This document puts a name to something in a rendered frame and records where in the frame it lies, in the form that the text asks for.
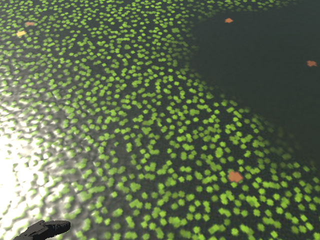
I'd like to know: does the left robot hand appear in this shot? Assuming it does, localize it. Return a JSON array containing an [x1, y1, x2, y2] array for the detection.
[[13, 220, 71, 240]]

